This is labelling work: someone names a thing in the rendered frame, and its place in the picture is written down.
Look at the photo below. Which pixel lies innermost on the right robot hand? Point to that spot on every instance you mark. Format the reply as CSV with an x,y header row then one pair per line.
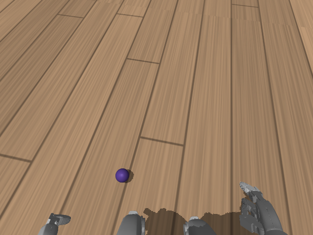
x,y
263,217

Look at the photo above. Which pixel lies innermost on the left robot hand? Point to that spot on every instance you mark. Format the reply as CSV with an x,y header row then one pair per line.
x,y
51,227

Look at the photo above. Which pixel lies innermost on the ball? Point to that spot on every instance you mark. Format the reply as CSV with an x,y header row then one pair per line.
x,y
122,175

